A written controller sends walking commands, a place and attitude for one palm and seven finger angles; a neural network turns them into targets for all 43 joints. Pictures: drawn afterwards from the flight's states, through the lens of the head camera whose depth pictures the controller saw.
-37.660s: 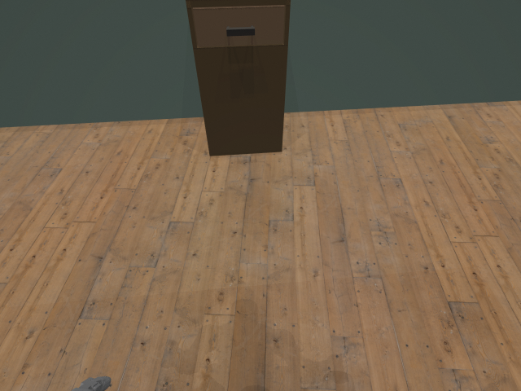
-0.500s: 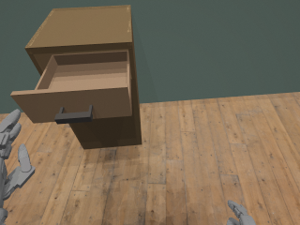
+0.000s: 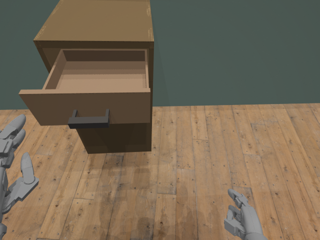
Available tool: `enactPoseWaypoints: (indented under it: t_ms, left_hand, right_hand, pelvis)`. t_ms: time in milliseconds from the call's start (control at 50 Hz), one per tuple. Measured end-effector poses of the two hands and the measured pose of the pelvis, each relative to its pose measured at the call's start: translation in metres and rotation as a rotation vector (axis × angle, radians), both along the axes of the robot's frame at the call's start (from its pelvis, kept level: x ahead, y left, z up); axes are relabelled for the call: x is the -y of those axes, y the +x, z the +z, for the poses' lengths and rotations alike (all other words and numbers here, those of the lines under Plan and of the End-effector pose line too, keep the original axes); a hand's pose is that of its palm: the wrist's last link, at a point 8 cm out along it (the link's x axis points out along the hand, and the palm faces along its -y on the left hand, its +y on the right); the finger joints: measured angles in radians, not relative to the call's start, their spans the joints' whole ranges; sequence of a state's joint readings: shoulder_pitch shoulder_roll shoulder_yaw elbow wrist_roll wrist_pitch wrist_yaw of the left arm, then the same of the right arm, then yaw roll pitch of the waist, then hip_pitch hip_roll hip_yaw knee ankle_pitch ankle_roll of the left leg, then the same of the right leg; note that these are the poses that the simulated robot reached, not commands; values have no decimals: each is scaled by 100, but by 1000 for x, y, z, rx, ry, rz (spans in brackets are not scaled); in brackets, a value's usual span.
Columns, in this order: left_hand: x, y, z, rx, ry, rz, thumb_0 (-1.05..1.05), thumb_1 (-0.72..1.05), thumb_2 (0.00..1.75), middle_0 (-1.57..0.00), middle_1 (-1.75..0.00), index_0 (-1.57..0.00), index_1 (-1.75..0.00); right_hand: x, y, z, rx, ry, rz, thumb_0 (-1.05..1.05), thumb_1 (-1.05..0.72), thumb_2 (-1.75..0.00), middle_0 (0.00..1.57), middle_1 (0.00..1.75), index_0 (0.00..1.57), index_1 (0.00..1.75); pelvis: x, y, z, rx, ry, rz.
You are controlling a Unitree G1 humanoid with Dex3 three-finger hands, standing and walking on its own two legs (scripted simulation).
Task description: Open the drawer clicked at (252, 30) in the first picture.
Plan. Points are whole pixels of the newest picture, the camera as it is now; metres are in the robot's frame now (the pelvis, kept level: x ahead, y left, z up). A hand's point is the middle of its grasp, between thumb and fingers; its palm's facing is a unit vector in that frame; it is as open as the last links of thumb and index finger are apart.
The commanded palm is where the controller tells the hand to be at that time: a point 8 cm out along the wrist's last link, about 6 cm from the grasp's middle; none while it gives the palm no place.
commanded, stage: stop stepping back and stand still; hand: left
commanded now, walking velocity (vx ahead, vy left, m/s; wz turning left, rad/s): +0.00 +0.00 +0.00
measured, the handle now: (90, 117) +0.48 +0.26 -0.04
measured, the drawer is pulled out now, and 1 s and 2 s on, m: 0.25 0.25 0.25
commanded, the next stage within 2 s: let the arm hang, fingers relaxed in 0.32 s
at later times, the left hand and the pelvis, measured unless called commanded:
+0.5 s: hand (47, 198) +0.19 +0.25 +0.06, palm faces +0.20 -0.86 -0.48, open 7.4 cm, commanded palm none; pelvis -0.02 +0.01 +0.00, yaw +1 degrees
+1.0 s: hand out of the picture -0.06 +0.17 -0.17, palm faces +0.03 -0.97 -0.24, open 7.3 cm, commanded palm none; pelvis -0.02 -0.03 +0.00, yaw +1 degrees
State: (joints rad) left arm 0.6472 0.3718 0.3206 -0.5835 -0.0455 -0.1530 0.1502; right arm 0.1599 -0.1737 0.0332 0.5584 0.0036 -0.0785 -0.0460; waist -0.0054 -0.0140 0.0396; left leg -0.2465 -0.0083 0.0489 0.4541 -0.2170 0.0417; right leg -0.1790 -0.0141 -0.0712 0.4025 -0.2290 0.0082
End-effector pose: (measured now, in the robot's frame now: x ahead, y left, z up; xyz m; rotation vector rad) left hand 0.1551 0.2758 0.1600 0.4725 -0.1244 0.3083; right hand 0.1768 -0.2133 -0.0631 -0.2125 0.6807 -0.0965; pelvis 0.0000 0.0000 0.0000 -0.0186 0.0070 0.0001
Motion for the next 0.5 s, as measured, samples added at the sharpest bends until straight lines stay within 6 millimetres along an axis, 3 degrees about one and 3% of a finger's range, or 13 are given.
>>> enactPoseWaypoints:
  t_ms: [220,420,460,500]
  left_hand:
    - [-13,-11,8,31,23,18,1,89,89,-21,-30,-21,-30]
    - [-5,-13,3,7,7,14,1,89,89,-21,-30,-21,-30]
    - [-7,-6,-22,-71,26,-9,1,89,89,-21,-30,-21,-30]
    - [-12,2,-75,-283,-30,15,0,90,90,-21,-30,-21,-30]
  right_hand:
    - [0,-30,-9,-60,-22,-17,1,-90,-90,21,30,21,30]
    - [14,-38,-9,-62,-32,-46,1,-91,-90,21,30,21,30]
    - [20,-37,-18,-68,-20,-7,1,-90,-90,20,30,21,30]
    - [27,-41,-34,-122,-11,7,1,-90,-90,21,30,21,30]
  pelvis:
    - [-8,-9,1,3,-1,2]
    - [-4,-12,2,2,-3,4]
    - [-5,-14,-1,-10,-4,15]
    - [-6,-17,-5,-13,-2,19]
